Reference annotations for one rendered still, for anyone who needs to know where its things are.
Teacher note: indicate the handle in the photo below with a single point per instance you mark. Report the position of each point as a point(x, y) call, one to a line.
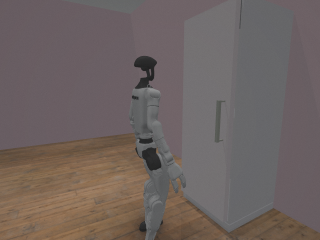
point(218, 121)

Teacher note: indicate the robot right hand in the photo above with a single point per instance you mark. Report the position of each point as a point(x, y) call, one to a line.
point(174, 171)

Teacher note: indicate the right robot forearm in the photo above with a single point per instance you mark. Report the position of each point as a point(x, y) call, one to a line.
point(161, 144)

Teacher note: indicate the right robot shin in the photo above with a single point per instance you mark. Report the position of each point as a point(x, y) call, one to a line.
point(154, 219)

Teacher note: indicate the fridge door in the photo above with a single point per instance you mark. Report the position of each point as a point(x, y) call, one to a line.
point(211, 41)

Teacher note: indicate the left robot forearm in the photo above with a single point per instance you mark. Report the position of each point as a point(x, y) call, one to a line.
point(137, 135)

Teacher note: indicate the robot left upper arm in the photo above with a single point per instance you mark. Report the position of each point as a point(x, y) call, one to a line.
point(131, 116)

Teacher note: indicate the left robot thigh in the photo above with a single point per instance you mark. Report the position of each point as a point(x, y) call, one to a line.
point(149, 185)

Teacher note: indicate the robot right upper arm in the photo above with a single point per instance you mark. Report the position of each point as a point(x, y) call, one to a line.
point(152, 97)

